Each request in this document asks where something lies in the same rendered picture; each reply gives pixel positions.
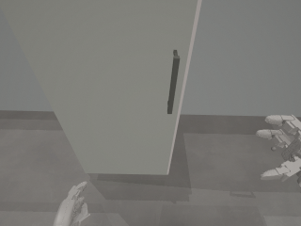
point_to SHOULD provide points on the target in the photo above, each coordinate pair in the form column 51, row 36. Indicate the fridge door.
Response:
column 105, row 68

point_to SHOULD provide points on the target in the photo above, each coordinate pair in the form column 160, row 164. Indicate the left robot hand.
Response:
column 67, row 210

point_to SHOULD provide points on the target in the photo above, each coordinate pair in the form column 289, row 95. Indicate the handle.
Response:
column 173, row 81

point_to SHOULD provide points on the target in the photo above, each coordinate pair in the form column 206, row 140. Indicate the right robot hand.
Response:
column 291, row 166

